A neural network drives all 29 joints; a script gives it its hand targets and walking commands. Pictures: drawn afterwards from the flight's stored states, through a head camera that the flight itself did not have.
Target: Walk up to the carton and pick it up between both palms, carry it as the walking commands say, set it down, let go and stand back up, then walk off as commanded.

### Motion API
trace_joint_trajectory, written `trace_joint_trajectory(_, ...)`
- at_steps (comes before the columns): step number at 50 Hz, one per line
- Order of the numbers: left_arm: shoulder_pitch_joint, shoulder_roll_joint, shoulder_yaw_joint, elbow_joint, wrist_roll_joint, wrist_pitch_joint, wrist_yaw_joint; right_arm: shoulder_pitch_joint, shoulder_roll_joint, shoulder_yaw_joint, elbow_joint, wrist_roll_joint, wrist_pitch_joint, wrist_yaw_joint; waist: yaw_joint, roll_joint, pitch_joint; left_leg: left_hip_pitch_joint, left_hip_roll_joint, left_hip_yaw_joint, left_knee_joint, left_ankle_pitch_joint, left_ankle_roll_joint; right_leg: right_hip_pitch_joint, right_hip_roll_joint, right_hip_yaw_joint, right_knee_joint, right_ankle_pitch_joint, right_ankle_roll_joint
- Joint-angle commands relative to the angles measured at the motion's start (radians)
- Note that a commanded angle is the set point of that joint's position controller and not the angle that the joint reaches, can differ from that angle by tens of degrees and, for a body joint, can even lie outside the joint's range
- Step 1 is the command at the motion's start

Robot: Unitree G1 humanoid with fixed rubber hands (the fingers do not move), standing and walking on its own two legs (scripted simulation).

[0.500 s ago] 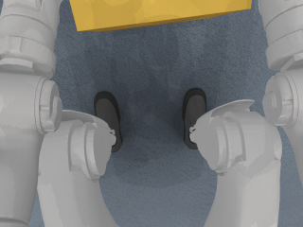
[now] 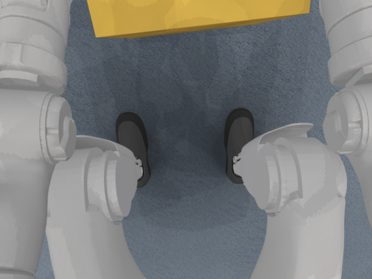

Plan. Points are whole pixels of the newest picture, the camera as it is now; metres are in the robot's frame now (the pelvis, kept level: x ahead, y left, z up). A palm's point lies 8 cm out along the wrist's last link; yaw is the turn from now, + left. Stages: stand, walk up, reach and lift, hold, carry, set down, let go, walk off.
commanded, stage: reach and lift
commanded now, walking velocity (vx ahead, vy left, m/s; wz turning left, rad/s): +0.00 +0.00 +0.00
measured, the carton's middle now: out of the picture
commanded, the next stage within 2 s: none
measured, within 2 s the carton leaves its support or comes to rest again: leaves its support in 0.26 s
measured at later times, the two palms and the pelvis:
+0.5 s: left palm out of the picture +0.56 +0.20 -0.16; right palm out of the picture +0.58 -0.14 -0.15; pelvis -0.01 +0.00 +0.00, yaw +0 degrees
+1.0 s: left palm out of the picture +0.56 +0.20 -0.11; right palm out of the picture +0.57 -0.14 -0.10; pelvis -0.01 +0.00 +0.01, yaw +1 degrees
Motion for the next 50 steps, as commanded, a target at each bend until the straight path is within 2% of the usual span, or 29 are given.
trace_joint_trajectory(1,-0.607,-0.839,-0.172,-0.306,-0.003,0.028,-0.264,-0.629,0.924,0.212,-0.262,0.010,0.023,0.265,0.087,-0.029,-1.451,0.641,-0.080,0.221,-0.074,0.263,0.039,0.651,0.086,-0.061,-0.084,0.267,0.005)
trace_joint_trajectory(2,-0.611,-0.856,-0.185,-0.306,-0.023,0.029,-0.262,-0.625,0.917,0.215,-0.263,0.006,0.024,0.262,0.045,-0.040,-1.486,0.669,-0.081,0.209,-0.072,0.273,0.037,0.663,0.087,-0.070,-0.076,0.281,0.002)
trace_joint_trajectory(4,-0.607,-0.861,-0.176,-0.303,-0.018,0.034,-0.259,-0.675,0.897,0.248,-0.321,0.032,0.015,0.254,0.079,-0.032,-1.555,0.685,-0.078,0.223,-0.059,0.292,0.035,0.714,0.090,-0.056,-0.086,0.294,0.002)
trace_joint_trajectory(5,-0.598,-0.874,-0.185,-0.320,-0.026,0.035,-0.256,-0.690,0.905,0.256,-0.360,0.039,0.015,0.249,0.057,-0.053,-1.609,0.695,-0.082,0.211,-0.066,0.300,0.044,0.746,0.088,-0.064,-0.079,0.318,0.007)
trace_joint_trajectory(6,-0.633,-0.860,-0.200,-0.357,-0.031,0.033,-0.255,-0.696,0.939,0.275,-0.355,0.055,0.021,0.247,0.078,-0.052,-1.668,0.719,-0.081,0.219,-0.053,0.329,0.042,0.766,0.096,-0.057,-0.070,0.351,0.008)
trace_joint_trajectory(7,-0.635,-0.881,-0.204,-0.387,-0.041,0.035,-0.249,-0.682,0.919,0.273,-0.368,0.055,0.016,0.242,0.050,-0.040,-1.729,0.762,-0.082,0.214,-0.068,0.348,0.040,0.787,0.095,-0.073,-0.068,0.371,0.009)
trace_joint_trajectory(12,-0.686,-0.890,-0.250,-0.478,-0.073,0.049,-0.223,-0.795,0.930,0.320,-0.517,0.104,0.018,0.210,0.050,-0.038,-2.003,0.874,-0.097,0.228,-0.071,0.411,0.044,0.914,0.105,-0.079,-0.079,0.438,0.012)
trace_joint_trajectory(13,-0.722,-0.903,-0.263,-0.511,-0.094,0.048,-0.225,-0.775,0.919,0.317,-0.526,0.091,0.022,0.199,0.018,-0.033,-2.056,0.894,-0.097,0.230,-0.065,0.424,0.035,0.964,0.104,-0.072,-0.091,0.461,0.009)
trace_joint_trajectory(14,-0.721,-0.880,-0.266,-0.519,-0.082,0.051,-0.219,-0.775,0.946,0.312,-0.504,0.096,0.034,0.195,0.044,-0.023,-2.072,0.896,-0.097,0.229,-0.072,0.425,0.038,0.954,0.107,-0.071,-0.085,0.462,0.012)
trace_joint_trajectory(16,-0.763,-0.884,-0.270,-0.564,-0.102,0.054,-0.216,-0.776,0.953,0.325,-0.533,0.097,0.044,0.188,0.041,-0.037,-2.169,0.915,-0.100,0.238,-0.072,0.447,0.035,1.024,0.110,-0.066,-0.090,0.500,0.011)
trace_joint_trajectory(18,-0.824,-0.903,-0.314,-0.655,-0.131,0.057,-0.207,-0.782,0.942,0.320,-0.572,0.092,0.053,0.177,0.006,0.005,-2.274,0.962,-0.102,0.243,-0.084,0.476,0.026,1.059,0.116,-0.075,-0.091,0.534,0.007)
trace_joint_trajectory(19,-0.806,-0.854,-0.258,-0.583,-0.091,0.059,-0.208,-0.707,0.974,0.264,-0.413,0.067,0.068,0.180,0.026,0.015,-2.091,0.881,-0.092,0.248,-0.102,0.384,0.032,0.943,0.110,-0.071,-0.113,0.426,0.006)
trace_joint_trajectory(20,-0.817,-0.899,-0.276,-0.599,-0.109,0.063,-0.211,-0.726,0.977,0.271,-0.466,0.045,0.065,0.182,-0.007,-0.031,-2.121,0.902,-0.101,0.231,-0.119,0.385,0.032,0.960,0.113,-0.087,-0.116,0.425,0.003)
trace_joint_trajectory(21,-0.781,-0.898,-0.231,-0.507,-0.072,0.074,-0.220,-0.749,0.964,0.252,-0.432,0.025,0.067,0.186,0.001,-0.029,-2.018,0.836,-0.101,0.241,-0.106,0.315,0.035,0.905,0.104,-0.082,-0.132,0.348,0.002)
trace_joint_trajectory(23,-0.814,-0.926,-0.265,-0.564,-0.089,0.079,-0.229,-0.759,0.968,0.235,-0.455,0.019,0.070,0.187,-0.024,0.009,-2.069,0.870,-0.096,0.237,-0.126,0.333,0.030,0.943,0.107,-0.081,-0.139,0.377,-0.003)
trace_joint_trajectory(25,-0.889,-0.908,-0.272,-0.665,-0.102,0.082,-0.222,-0.742,0.999,0.243,-0.464,0.035,0.091,0.184,-0.004,0.001,-2.174,0.929,-0.104,0.241,-0.140,0.341,0.033,0.993,0.116,-0.087,-0.140,0.386,-0.004)
trace_joint_trajectory(28,-0.876,-0.959,-0.247,-0.536,-0.081,0.111,-0.243,-0.719,1.006,0.158,-0.377,-0.024,0.104,0.196,-0.059,0.010,-1.965,0.828,-0.104,0.238,-0.168,0.212,0.032,0.890,0.111,-0.094,-0.180,0.261,-0.017)
trace_joint_trajectory(33,-0.861,-1.021,-0.201,-0.571,-0.067,0.133,-0.266,-0.756,1.062,0.156,-0.435,-0.035,0.125,0.223,-0.035,-0.006,-2.051,0.875,-0.112,0.234,-0.192,0.245,0.039,0.929,0.119,-0.102,-0.194,0.267,-0.012)
trace_joint_trajectory(34,-0.895,-1.035,-0.211,-0.612,-0.079,0.135,-0.271,-0.734,1.077,0.142,-0.420,-0.052,0.138,0.222,-0.066,-0.008,-2.074,0.865,-0.115,0.230,-0.193,0.229,0.038,0.947,0.124,-0.099,-0.201,0.265,-0.015)
trace_joint_trajectory(36,-0.940,-1.030,-0.225,-0.642,-0.081,0.142,-0.275,-0.692,1.103,0.126,-0.392,-0.056,0.151,0.230,-0.062,0.005,-2.104,0.891,-0.114,0.236,-0.196,0.230,0.028,0.940,0.123,-0.101,-0.198,0.268,-0.019)
trace_joint_trajectory(37,-0.950,-1.051,-0.228,-0.687,-0.088,0.149,-0.269,-0.778,1.091,0.141,-0.495,-0.020,0.144,0.227,-0.031,0.025,-2.207,0.963,-0.119,0.241,-0.190,0.277,0.031,0.989,0.128,-0.093,-0.200,0.294,-0.023)
trace_joint_trajectory(38,-0.952,-1.049,-0.212,-0.676,-0.090,0.152,-0.272,-0.741,1.107,0.129,-0.466,-0.036,0.156,0.227,-0.050,0.000,-2.185,0.934,-0.122,0.238,-0.191,0.282,0.032,0.974,0.129,-0.098,-0.201,0.305,-0.022)
trace_joint_trajectory(39,-0.959,-1.046,-0.209,-0.705,-0.091,0.156,-0.272,-0.748,1.129,0.137,-0.496,-0.026,0.162,0.228,-0.029,-0.012,-2.225,0.940,-0.125,0.242,-0.204,0.281,0.037,1.013,0.133,-0.096,-0.208,0.317,-0.019)
trace_joint_trajectory(41,-0.858,-1.082,-0.169,-0.561,-0.056,0.181,-0.281,-0.807,1.103,0.131,-0.514,-0.036,0.156,0.229,-0.024,-0.030,-2.130,0.892,-0.119,0.233,-0.209,0.231,0.041,0.972,0.124,-0.102,-0.213,0.263,-0.020)
trace_joint_trajectory(45,-0.885,-1.109,-0.183,-0.675,-0.065,0.189,-0.283,-0.822,1.111,0.141,-0.587,-0.022,0.167,0.227,-0.035,0.002,-2.296,0.965,-0.129,0.237,-0.210,0.302,0.033,1.048,0.138,-0.101,-0.214,0.338,-0.021)
trace_joint_trajectory(46,-0.894,-1.118,-0.190,-0.685,-0.078,0.193,-0.287,-0.789,1.141,0.131,-0.563,-0.031,0.176,0.226,-0.050,-0.024,-2.297,0.943,-0.136,0.243,-0.214,0.292,0.030,1.064,0.138,-0.105,-0.216,0.342,-0.019)
trace_joint_trajectory(47,-0.906,-1.131,-0.188,-0.706,-0.087,0.196,-0.283,-0.811,1.131,0.115,-0.580,-0.031,0.181,0.225,-0.066,0.000,-2.316,0.974,-0.136,0.237,-0.218,0.291,0.030,1.069,0.138,-0.102,-0.224,0.337,-0.024)
trace_joint_trajectory(49,-0.879,-1.131,-0.170,-0.694,-0.072,0.203,-0.281,-0.802,1.145,0.122,-0.600,-0.020,0.184,0.233,-0.033,-0.013,-2.305,0.987,-0.139,0.242,-0.226,0.300,0.032,1.048,0.141,-0.101,-0.228,0.325,-0.022)
trace_joint_trajectory(50,-0.878,-1.164,-0.189,-0.730,-0.080,0.214,-0.282,-0.833,1.133,0.131,-0.665,-0.027,0.190,0.230,-0.077,-0.008,-2.411,1.059,-0.146,0.233,-0.232,0.322,0.035,1.088,0.145,-0.115,-0.231,0.353,-0.022)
